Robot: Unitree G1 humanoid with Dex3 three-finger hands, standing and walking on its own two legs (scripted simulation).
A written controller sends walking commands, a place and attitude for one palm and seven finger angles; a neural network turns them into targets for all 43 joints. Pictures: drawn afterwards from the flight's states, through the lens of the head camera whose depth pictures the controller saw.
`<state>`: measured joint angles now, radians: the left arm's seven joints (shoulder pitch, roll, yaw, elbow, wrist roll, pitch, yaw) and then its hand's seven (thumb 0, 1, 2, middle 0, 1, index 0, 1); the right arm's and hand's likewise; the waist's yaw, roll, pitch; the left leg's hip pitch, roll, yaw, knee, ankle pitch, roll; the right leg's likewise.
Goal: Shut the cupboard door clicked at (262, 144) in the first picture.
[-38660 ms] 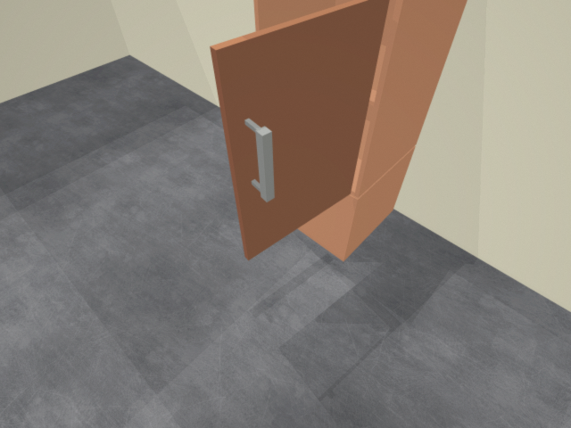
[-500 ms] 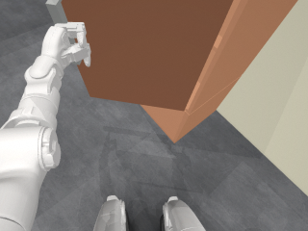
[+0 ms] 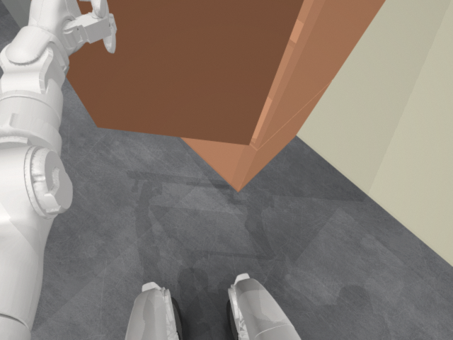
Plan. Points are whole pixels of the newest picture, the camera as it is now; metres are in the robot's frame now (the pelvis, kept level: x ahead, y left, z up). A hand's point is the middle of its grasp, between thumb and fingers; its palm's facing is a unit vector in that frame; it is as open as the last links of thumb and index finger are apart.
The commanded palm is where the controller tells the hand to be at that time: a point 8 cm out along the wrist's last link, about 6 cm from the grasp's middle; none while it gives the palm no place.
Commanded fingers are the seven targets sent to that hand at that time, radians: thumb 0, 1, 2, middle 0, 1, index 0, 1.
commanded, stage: push the door shut along its arc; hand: left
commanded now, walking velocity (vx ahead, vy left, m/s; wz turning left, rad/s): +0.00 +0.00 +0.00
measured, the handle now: (38, 16) +0.62 +0.19 +0.12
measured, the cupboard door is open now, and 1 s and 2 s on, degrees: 40 32 32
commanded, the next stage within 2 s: pull the fist back off the door in 0.38 s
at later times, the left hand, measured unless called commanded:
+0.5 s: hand (113, 18) +0.58 +0.08 +0.14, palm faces -0.39 -0.92 -0.03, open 3.3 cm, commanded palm +0.62 +0.09 +0.13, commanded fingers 0.00 0.90 0.90 -1.30 -1.50 -1.30 -1.50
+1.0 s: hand (133, 17) +0.59 +0.05 +0.13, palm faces +0.04 -1.00 -0.02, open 3.1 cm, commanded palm +0.55 +0.09 +0.13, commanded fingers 0.00 0.90 0.90 -1.30 -1.50 -1.30 -1.50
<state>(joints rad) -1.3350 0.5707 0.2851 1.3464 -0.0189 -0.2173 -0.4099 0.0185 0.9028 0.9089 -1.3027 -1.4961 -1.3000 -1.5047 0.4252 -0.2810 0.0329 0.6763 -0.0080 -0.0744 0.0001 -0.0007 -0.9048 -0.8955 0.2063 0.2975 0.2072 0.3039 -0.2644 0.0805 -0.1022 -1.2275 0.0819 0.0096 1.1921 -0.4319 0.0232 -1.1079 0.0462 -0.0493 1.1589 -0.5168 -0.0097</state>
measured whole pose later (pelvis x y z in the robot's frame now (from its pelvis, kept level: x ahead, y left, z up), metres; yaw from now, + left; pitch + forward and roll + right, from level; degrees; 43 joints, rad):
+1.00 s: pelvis +0.02 -0.01 +0.02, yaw +1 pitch +26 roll -2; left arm -1.22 0.35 0.35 1.28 0.06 -0.30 0.12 0.02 0.91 0.91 -1.30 -1.50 -1.30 -1.50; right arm 0.54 -0.24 0.01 0.68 -0.08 -0.01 0.11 0.00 -0.91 -0.90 0.21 0.30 0.21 0.30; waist -0.26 0.09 -0.12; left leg -1.13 0.08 0.02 1.08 -0.41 0.00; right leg -1.02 0.05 -0.04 1.06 -0.50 -0.02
